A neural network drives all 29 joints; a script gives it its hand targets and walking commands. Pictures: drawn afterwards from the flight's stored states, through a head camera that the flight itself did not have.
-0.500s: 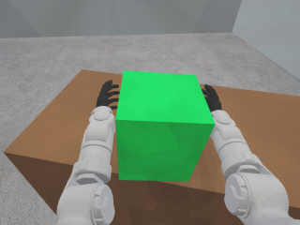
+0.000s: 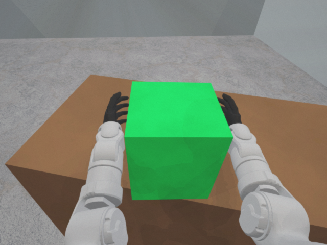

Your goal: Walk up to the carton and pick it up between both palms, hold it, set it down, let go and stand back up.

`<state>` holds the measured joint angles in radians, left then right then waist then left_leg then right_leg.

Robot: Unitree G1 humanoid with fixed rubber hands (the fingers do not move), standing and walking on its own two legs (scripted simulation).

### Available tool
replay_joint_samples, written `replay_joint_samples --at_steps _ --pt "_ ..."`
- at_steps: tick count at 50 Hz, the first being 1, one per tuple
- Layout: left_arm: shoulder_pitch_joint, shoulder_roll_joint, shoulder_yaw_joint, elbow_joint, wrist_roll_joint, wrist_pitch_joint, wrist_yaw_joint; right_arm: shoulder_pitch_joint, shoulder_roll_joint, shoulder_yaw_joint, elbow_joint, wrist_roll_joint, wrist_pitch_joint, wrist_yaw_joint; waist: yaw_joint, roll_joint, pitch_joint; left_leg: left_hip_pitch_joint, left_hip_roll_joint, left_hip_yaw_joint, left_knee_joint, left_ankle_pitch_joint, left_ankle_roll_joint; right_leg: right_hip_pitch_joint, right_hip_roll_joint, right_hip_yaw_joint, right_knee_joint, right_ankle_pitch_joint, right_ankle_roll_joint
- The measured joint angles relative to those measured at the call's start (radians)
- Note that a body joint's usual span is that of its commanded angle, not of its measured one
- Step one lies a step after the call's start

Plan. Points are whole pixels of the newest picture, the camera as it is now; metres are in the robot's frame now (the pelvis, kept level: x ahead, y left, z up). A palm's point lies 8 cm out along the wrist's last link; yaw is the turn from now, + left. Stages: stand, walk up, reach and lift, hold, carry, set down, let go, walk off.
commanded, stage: set down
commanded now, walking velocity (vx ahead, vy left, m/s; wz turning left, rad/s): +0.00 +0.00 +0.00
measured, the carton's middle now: (171, 141) +0.39 +0.03 +0.08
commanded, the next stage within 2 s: none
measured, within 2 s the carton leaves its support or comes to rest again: neither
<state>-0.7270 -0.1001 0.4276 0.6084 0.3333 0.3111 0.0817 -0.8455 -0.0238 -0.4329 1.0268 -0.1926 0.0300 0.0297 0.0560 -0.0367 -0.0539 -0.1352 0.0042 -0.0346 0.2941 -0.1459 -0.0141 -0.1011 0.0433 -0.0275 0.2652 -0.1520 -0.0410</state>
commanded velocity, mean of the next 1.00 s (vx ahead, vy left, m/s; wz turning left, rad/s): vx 0.00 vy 0.00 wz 0.00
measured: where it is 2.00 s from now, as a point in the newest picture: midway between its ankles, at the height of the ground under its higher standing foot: outside the picture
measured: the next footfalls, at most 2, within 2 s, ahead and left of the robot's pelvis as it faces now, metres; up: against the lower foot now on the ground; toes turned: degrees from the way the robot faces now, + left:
none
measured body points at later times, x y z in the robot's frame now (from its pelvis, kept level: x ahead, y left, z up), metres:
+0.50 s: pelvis +0.01 +0.00 +0.00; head -0.01 +0.02 +0.45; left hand +0.39 +0.18 +0.14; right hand +0.43 -0.12 +0.13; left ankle +0.01 +0.13 -0.75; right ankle -0.01 -0.09 -0.75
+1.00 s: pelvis +0.00 +0.01 +0.00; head +0.01 +0.02 +0.45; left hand +0.40 +0.18 +0.12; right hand +0.43 -0.13 +0.09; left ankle +0.01 +0.12 -0.75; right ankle +0.00 -0.09 -0.75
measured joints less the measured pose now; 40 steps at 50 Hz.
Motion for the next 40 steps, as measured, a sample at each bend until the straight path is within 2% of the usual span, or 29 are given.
replay_joint_samples --at_steps 32,40 --pt "0.051 -0.047 0.043 -0.106 0.058 0.000 -0.049 0.062 0.048 -0.049 -0.094 -0.060 -0.064 0.041 -0.006 0.006 0.035 0.039 -0.003 0.025 -0.012 -0.007 0.009 0.033 -0.015 -0.016 0.002 -0.015 0.008" --pt "0.058 -0.055 0.050 -0.130 0.068 -0.010 -0.060 0.071 0.059 -0.062 -0.122 -0.077 -0.077 0.054 0.001 0.010 0.059 0.057 -0.001 0.039 -0.013 -0.011 0.010 0.044 -0.016 -0.012 0.008 -0.019 0.009"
